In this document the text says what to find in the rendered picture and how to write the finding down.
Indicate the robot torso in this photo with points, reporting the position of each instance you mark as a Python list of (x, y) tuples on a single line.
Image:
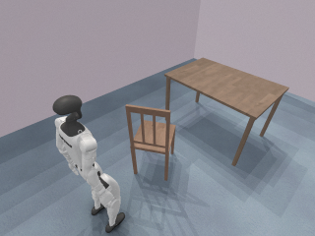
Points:
[(72, 145)]

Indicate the robot head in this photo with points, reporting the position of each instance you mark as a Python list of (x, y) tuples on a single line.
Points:
[(70, 104)]

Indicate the left robot hand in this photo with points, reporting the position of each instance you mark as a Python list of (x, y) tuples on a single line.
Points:
[(72, 167)]

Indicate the chair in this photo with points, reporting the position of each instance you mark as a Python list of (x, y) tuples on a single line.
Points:
[(151, 136)]

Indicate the robot left upper arm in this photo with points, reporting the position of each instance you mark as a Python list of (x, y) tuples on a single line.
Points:
[(59, 142)]

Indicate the table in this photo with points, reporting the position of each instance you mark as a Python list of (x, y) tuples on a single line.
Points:
[(243, 92)]

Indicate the robot right upper arm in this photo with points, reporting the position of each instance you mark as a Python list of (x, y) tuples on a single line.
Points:
[(88, 146)]

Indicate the right robot forearm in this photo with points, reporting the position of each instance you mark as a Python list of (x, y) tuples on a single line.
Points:
[(94, 181)]

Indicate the left robot forearm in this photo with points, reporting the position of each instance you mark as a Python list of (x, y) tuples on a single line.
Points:
[(66, 155)]

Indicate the right robot hand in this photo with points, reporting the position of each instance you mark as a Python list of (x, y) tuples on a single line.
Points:
[(104, 200)]

